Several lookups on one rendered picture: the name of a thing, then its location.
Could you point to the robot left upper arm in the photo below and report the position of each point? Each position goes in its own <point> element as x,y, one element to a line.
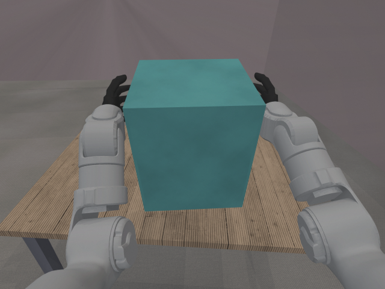
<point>98,250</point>

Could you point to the left robot forearm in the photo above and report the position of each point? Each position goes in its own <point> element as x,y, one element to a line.
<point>101,164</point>

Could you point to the robot right upper arm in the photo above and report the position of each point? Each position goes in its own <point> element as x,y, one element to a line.
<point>340,234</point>

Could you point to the right robot forearm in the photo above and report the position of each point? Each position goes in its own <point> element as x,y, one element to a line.
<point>313,176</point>

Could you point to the robot left hand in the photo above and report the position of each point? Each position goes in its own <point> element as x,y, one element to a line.
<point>114,90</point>

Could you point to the carton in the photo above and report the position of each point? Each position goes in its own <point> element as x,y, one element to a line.
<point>193,127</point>

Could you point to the table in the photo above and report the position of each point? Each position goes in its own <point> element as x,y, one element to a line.
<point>267,220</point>

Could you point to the robot right hand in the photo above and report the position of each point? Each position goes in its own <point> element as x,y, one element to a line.
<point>266,90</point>

